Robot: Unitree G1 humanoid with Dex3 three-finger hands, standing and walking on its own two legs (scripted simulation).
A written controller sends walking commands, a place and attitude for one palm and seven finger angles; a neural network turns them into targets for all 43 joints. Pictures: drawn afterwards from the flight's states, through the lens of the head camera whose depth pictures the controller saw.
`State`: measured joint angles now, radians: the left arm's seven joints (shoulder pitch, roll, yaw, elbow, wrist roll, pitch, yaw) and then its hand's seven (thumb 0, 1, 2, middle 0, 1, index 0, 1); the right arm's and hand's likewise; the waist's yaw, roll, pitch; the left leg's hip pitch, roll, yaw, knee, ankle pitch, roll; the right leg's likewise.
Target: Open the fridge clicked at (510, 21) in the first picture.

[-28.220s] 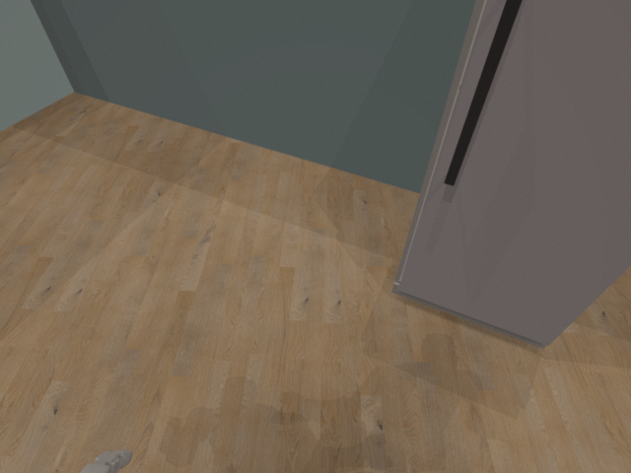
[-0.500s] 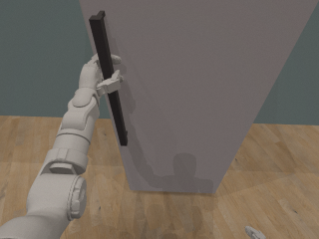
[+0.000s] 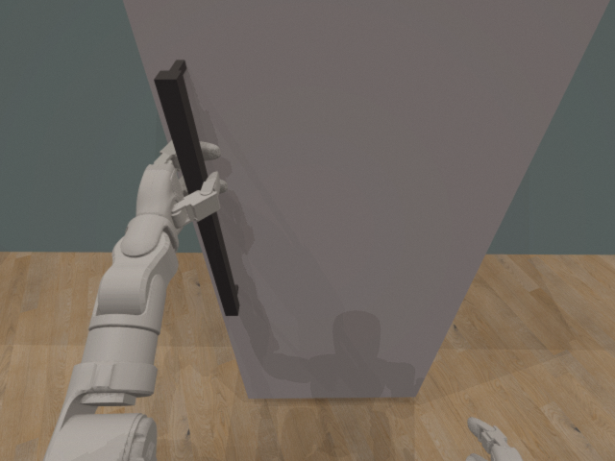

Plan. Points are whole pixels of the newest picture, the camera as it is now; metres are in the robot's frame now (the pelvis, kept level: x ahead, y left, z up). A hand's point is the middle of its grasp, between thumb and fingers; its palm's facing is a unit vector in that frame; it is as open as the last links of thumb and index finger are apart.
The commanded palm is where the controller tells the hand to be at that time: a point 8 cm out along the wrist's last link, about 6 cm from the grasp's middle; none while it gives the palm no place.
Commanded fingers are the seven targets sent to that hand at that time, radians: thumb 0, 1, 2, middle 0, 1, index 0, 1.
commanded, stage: pull the door a little, standing still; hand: left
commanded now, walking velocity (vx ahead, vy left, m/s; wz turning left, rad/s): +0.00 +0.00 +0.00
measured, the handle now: (212, 216) +0.44 +0.17 +0.10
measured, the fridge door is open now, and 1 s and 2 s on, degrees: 1 26 63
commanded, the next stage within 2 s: walk backward, drawing the door open in 0.30 s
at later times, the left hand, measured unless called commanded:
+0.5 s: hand (208, 249) +0.30 +0.13 +0.18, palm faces +0.06 -0.99 -0.13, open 6.4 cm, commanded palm +0.27 +0.19 +0.18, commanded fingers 0.00 0.90 0.90 -0.45 -1.40 -0.45 -1.40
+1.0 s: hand (236, 351) +0.19 +0.08 +0.16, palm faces +0.12 -0.97 -0.22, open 7.6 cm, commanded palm +0.15 +0.13 +0.18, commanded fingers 0.00 0.90 0.90 -0.45 -1.40 -0.45 -1.40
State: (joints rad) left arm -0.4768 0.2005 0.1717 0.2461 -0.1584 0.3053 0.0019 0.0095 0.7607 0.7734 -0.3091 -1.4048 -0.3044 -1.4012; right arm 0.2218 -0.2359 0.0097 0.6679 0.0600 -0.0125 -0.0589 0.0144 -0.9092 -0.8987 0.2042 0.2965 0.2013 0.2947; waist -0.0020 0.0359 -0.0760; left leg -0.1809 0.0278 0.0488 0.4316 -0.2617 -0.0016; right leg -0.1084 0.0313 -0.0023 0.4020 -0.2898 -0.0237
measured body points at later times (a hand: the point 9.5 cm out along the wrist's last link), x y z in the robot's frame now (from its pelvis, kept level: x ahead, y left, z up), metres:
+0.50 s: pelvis +0.01 -0.01 +0.01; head -0.02 -0.04 +0.45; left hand +0.29 +0.18 +0.18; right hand +0.21 -0.24 -0.07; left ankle -0.02 +0.12 -0.72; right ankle -0.07 -0.10 -0.73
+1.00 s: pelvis -0.07 -0.04 -0.03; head -0.04 -0.06 +0.42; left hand +0.18 +0.13 +0.17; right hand +0.10 -0.25 -0.14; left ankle -0.05 +0.09 -0.75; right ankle -0.07 -0.11 -0.73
